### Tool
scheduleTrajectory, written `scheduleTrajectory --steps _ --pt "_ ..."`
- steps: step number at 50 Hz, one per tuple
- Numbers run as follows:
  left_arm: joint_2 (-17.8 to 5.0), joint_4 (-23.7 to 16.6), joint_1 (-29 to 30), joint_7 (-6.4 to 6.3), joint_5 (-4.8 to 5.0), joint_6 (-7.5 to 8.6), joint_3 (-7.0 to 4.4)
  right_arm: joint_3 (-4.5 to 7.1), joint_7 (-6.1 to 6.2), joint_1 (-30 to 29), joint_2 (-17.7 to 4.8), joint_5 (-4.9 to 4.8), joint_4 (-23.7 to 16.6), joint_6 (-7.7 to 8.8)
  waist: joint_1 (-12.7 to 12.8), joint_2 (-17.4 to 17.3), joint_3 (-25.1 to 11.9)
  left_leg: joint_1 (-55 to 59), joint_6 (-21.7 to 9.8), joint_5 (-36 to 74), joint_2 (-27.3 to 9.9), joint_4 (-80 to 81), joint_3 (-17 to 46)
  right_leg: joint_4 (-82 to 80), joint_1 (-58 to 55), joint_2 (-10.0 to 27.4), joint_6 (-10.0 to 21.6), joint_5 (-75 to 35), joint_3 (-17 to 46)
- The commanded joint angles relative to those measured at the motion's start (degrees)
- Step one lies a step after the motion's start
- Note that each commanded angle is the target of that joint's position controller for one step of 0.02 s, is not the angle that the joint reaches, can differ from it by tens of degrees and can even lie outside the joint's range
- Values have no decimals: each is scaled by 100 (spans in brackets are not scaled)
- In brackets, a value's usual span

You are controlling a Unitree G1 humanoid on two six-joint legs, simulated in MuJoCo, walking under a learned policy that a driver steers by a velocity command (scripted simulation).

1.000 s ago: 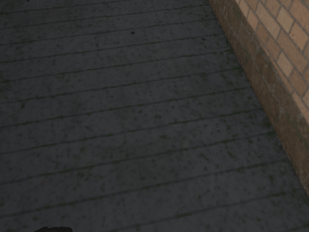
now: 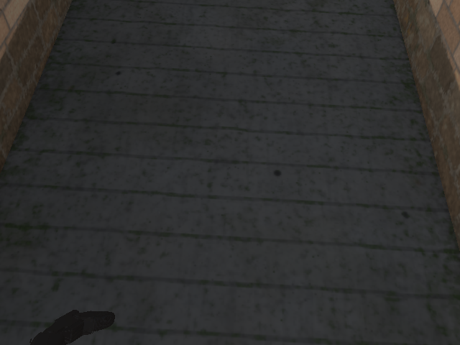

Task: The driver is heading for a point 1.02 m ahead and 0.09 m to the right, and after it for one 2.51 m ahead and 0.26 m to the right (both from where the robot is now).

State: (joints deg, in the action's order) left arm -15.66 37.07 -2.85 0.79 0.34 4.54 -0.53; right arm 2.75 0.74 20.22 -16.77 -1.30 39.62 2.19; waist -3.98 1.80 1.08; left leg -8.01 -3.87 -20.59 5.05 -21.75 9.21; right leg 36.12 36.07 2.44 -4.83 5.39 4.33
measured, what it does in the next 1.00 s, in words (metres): walks ahead: right foot, then left foot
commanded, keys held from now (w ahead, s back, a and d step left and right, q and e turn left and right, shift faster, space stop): w+q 0.08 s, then w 0.22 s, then w+e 0.70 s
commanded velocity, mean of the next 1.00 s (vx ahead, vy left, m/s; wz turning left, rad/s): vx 0.50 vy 0.00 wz -0.10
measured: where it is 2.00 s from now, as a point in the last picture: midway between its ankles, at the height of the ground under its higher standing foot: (254, 162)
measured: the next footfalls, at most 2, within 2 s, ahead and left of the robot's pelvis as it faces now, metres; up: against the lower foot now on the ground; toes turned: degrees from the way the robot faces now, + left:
right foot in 0.06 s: +0.22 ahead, -0.14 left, +0.02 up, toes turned +5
left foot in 0.50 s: +0.38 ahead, +0.16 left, +0.03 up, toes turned +7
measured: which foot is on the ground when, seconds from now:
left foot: down 0.00-0.08, up 0.10-0.48, down 0.50-1.00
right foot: up 0.00-0.04, down 0.06-0.50, up 0.52-0.98, down 1.00-1.00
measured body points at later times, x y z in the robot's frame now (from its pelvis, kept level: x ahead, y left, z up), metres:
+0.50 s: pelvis +0.25 +0.02 +0.01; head +0.27 +0.03 +0.46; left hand +0.21 +0.30 -0.12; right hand +0.51 -0.17 -0.05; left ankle +0.34 +0.15 -0.72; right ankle +0.18 -0.15 -0.72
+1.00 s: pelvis +0.50 +0.00 +0.01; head +0.52 -0.01 +0.46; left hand +0.76 +0.18 -0.06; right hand +0.46 -0.29 -0.11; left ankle +0.35 +0.15 -0.71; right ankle +0.61 -0.12 -0.69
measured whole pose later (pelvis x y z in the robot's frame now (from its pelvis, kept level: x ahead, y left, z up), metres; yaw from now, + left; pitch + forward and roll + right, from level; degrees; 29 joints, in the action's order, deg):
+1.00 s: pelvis +0.50 +0.00 +0.01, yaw -10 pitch +1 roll +1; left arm -14.6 35.6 -3.3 3.7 1.4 0.3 -2.0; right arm 3.8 1.1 21.1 -16.4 -0.6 47.1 2.0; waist -3.3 0.3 2.2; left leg 5.2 4.7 -28.6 -6.3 -22.0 -16.5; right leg 41.1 33.3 1.7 4.8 13.9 -4.8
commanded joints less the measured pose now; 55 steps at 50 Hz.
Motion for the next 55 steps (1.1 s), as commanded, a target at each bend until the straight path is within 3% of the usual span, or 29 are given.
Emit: scheduleTrajectory --steps 1,2,3,4,5,6,8,11,14,18,21,23,24,25,26,27,28,30,32,39,45,47,49,50,51,52,53,54,55 --pt "-757 -342 34 26 16 184 -297 266 38 -77 -961 -9 -295 -28 353 -1078 -240 -281 -723 853 -1362 304 1262 -402 -1278 -263 169 344 -209" --pt "-845 -207 -401 -12 -4 230 -383 221 30 -128 -803 30 -321 -36 581 -1095 -414 -417 -588 1053 -1172 -66 1205 -600 -1966 -325 305 368 -345" --pt "-1065 -95 -1119 -63 -88 253 -487 129 17 -187 -526 72 -424 -7 921 -879 -868 -972 -298 1204 -849 -1035 917 -639 -3219 149 593 454 52" --pt "-1671 6 -1943 -97 -198 184 -673 -24 19 239 -58 54 -645 71 994 603 -1887 -2517 146 52 -179 -3187 145 -977 -5366 1585 1387 1472 2141" --pt "-1649 180 -2260 -47 -166 97 -685 -38 -6 486 -175 -65 -694 126 903 1990 -2240 -3703 296 -1324 -156 -4691 -45 -1963 -5720 2284 1961 3353 4596" --pt "-1143 102 -1913 -77 -70 66 -543 90 -20 297 -639 -152 -535 143 925 1080 -1418 -4051 365 -906 -432 -5492 35 -2182 -5041 2177 1889 4072 4272" --pt "-774 188 -1485 -88 -105 -9 -396 96 -27 -489 -635 -29 -682 121 802 267 -426 -3787 324 -221 -758 -5471 -317 -2186 -3600 1561 1637 2480 2399" --pt "-474 295 -1163 -61 -131 43 -302 55 -103 -376 -316 -87 -622 55 435 555 -68 -3186 301 164 -904 -4928 -434 -2525 -2673 1001 1599 1488 1112" --pt "-733 443 -1274 -53 -22 61 -373 -25 -116 -650 -165 17 -743 29 398 354 41 -3238 384 504 -977 -4076 -575 -2777 -2593 1108 1840 964 676" --pt "-1045 539 -1372 -49 63 -20 -408 -153 -191 -1294 26 42 -897 142 588 403 101 -2377 418 1017 -930 -2231 -920 -2843 -2341 978 1781 480 239" --pt "-1231 709 -1698 -36 137 -61 -445 -67 -228 -1502 -241 23 -932 177 672 482 197 -1951 450 984 -793 -1417 -979 -2667 -2609 1193 1705 682 397" --pt "-1209 754 -1703 -74 130 -106 -432 52 -209 -1189 -466 25 -824 223 376 398 112 -1142 398 1107 -622 -950 -1108 -2212 -2447 1139 1475 738 451" --pt "-969 747 -1726 -94 46 -73 -350 182 -170 -560 -683 33 -605 185 83 280 -218 -49 288 1089 -567 -956 -1054 -1581 -2076 926 1283 219 296" --pt "-590 640 -1587 -80 -50 -32 -204 337 -89 397 -1025 73 -439 164 -423 -212 -861 1269 40 684 -1305 -772 -240 65 -1380 447 967 406 -166" --pt "80 444 -2075 -72 -107 67 -10 415 -6 809 -1601 186 -519 97 -203 -1937 -1641 2598 -615 -177 -2774 -238 1951 2236 114 -217 536 2455 -398" --pt "-407 441 -2021 -61 142 105 -128 358 -25 852 -1315 184 -430 114 -297 -1864 -1760 2343 -1069 -1934 -3042 872 3647 3509 889 -345 484 2739 156" --pt "-814 391 -1631 -47 285 88 -280 257 -14 498 -1009 117 -407 176 -217 -1285 -972 1837 -921 -2111 -2966 894 2981 4056 1344 -53 539 2350 254" --pt "-750 364 -1334 -48 158 -22 -306 94 -62 -206 -490 127 -349 244 127 -943 -267 808 -660 -699 -2387 929 1303 3786 1170 333 534 1429 88" --pt "-533 441 -1490 -36 157 -179 -337 69 -106 -535 -272 226 -269 338 387 -1026 -122 168 -483 359 -2047 1150 257 3578 544 456 452 934 87" --pt "-184 6 -645 60 80 -389 -255 220 21 -358 -586 266 68 329 318 -533 213 299 -620 1556 -2153 1449 -1169 2562 990 446 246 118 -43" --pt "-145 -480 351 280 86 -380 -173 357 52 -59 -948 121 322 141 2 -456 540 1026 -467 1962 -2386 1397 -1821 1141 818 391 614 497 -698" --pt "-285 -555 268 311 78 -380 -236 393 43 -97 -1091 78 371 75 158 -647 354 1159 -368 3662 -2329 846 -2096 835 170 73 845 1016 -1085" --pt "-653 -321 -888 284 118 -382 -478 418 70 -248 -1251 9 380 1 896 -848 -417 952 -179 6101 -2135 -864 -2421 383 -1621 -604 1149 1044 -1490" --pt "-1143 -38 -1883 206 152 -408 -735 357 95 -139 -1119 16 339 26 1324 -634 -1000 120 55 5576 -1874 -2236 -2457 -3 -3353 -820 1367 647 -1207" --pt "-1891 64 -2276 64 199 -456 -923 130 66 119 -392 273 33 118 1085 921 -1369 -2295 504 1145 -1244 -4445 -2331 -411 -5272 667 2126 1162 1473" --pt "-1906 -198 -2258 51 162 -369 -843 2 -10 -103 -229 275 -93 359 1038 944 -2480 -3223 597 -1388 -422 -5615 -807 -1565 -5825 1570 2869 2203 4349" --pt "-1493 -150 -2114 112 76 -249 -701 147 -82 -898 -700 -55 -295 495 1225 239 -1958 -4010 532 -856 -583 -6116 -308 -2264 -5524 1674 2633 2834 4363" --pt "-1257 -77 -1910 111 38 -161 -634 125 -79 -1156 -653 -146 -373 584 1068 130 -1117 -4260 387 -372 -846 -5917 -412 -2240 -4727 1525 2422 2657 3663" --pt "-1013 -124 -1474 97 31 -125 -558 113 -27 -1103 -602 -2 -310 620 775 -149 -666 -3952 353 86 -1090 -5449 -409 -2175 -3812 1271 2220 1976 2937"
